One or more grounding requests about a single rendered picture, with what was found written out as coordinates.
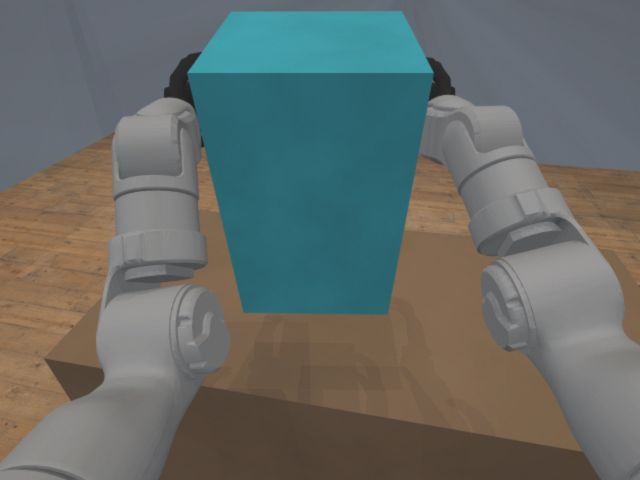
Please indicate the right robot hand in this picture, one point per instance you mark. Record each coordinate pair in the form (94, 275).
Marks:
(442, 80)

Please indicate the carton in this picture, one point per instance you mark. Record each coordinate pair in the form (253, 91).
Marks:
(312, 124)

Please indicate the right robot forearm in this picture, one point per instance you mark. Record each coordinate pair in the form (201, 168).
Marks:
(511, 207)

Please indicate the left robot hand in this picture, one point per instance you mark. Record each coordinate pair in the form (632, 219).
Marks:
(179, 87)

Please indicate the robot left upper arm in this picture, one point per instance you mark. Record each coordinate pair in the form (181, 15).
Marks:
(155, 346)

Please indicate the pedestal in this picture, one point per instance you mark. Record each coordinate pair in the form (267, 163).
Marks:
(423, 393)

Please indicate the robot right upper arm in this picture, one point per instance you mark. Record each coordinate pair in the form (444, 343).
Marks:
(561, 307)

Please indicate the left robot forearm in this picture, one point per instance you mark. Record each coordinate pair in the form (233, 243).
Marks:
(155, 188)

